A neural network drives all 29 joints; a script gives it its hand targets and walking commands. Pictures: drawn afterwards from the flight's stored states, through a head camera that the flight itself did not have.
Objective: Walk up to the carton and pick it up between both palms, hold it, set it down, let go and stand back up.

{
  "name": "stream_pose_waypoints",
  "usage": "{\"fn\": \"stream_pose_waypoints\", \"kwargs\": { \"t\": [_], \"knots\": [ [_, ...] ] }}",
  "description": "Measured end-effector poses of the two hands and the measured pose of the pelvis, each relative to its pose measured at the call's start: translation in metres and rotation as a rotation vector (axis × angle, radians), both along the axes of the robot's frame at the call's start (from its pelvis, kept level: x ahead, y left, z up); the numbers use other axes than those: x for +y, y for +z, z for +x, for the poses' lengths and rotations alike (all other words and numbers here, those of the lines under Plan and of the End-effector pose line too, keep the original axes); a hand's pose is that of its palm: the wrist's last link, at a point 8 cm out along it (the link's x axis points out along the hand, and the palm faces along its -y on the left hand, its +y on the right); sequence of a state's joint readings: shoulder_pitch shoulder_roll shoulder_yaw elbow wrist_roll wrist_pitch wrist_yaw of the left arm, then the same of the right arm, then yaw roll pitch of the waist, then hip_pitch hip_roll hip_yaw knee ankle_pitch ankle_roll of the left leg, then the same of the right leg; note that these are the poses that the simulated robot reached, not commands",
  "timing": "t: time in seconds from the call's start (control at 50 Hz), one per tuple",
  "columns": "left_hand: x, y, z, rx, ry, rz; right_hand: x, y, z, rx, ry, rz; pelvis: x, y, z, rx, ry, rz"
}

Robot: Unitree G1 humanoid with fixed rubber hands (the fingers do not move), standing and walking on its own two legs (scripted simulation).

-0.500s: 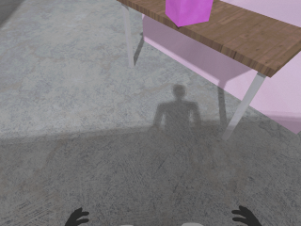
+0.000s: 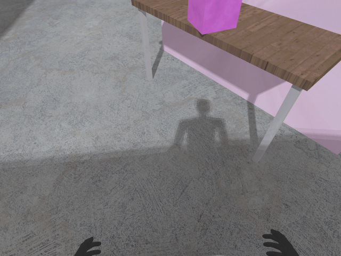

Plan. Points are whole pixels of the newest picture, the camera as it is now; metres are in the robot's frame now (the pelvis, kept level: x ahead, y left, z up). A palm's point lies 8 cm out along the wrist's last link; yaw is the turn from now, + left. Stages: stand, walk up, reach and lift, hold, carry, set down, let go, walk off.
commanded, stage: walk up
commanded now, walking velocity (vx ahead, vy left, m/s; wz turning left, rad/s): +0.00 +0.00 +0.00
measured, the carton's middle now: out of the picture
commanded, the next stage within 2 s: none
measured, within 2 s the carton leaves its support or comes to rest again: neither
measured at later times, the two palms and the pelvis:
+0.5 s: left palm (88, 225) +0.21 +0.24 -0.10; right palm out of the picture +0.08 -0.32 -0.15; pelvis +0.07 -0.02 -0.03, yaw -18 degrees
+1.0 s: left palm (132, 117) +0.57 +0.16 -0.09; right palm (259, 248) +0.15 -0.20 -0.13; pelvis +0.29 +0.05 -0.02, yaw -36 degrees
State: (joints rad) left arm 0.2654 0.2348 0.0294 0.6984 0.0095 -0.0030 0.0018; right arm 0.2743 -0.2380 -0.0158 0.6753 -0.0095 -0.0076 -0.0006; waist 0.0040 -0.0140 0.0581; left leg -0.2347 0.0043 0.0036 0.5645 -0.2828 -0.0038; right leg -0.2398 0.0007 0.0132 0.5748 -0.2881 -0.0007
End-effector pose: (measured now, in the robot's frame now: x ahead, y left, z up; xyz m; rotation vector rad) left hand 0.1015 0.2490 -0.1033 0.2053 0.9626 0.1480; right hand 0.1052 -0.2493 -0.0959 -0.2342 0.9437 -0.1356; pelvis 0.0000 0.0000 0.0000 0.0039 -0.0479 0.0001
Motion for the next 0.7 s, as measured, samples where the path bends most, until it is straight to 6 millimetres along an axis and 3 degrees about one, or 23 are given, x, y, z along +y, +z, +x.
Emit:
{"fn": "stream_pose_waypoints", "kwargs": {
  "t": [0.12, 0.2, 0.32, 0.38, 0.44, 0.54, 0.62, 0.7],
  "knots": [
    [0.002, 0.001, -0.003, 0.007, -0.018, 0.01, -0.004, 0.001, 0.0, -0.008, 0.011, -0.013, 0.001, -0.001, 0.001, 0.01, -0.034, 0.007],
    [0.01, -0.002, -0.002, 0.076, -0.104, 0.06, -0.022, 0.003, -0.005, -0.083, -0.055, -0.036, 0.003, -0.007, 0.007, 0.041, -0.11, 0.028],
    [-0.006, 0.011, 0.061, 0.044, -0.264, 0.116, -0.061, -0.019, -0.063, 0.029, -0.227, -0.066, -0.011, -0.013, 0.027, 0.015, -0.234, 0.043],
    [-0.011, 0.01, 0.09, -0.033, -0.286, 0.155, -0.077, -0.043, -0.073, 0.096, -0.267, -0.059, -0.023, -0.029, 0.042, -0.005, -0.269, 0.016],
    [-0.008, 0.003, 0.096, -0.01, -0.268, 0.207, -0.08, -0.055, -0.055, 0.098, -0.27, -0.025, -0.024, -0.038, 0.056, -0.027, -0.302, -0.014],
    [-0.004, 0.005, 0.116, 0.043, -0.28, 0.244, -0.066, -0.046, 0.003, 0.018, -0.238, 0.011, -0.015, -0.031, 0.087, -0.038, -0.331, -0.032],
    [0.0, 0.005, 0.155, 0.039, -0.316, 0.224, -0.049, -0.033, 0.048, -0.034, -0.238, 0.025, -0.002, -0.025, 0.121, -0.032, -0.372, -0.029],
    [0.011, -0.004, 0.214, 0.025, -0.368, 0.197, -0.032, -0.021, 0.089, -0.087, -0.271, 0.004, 0.017, -0.029, 0.165, -0.017, -0.416, -0.021]
  ]
}}
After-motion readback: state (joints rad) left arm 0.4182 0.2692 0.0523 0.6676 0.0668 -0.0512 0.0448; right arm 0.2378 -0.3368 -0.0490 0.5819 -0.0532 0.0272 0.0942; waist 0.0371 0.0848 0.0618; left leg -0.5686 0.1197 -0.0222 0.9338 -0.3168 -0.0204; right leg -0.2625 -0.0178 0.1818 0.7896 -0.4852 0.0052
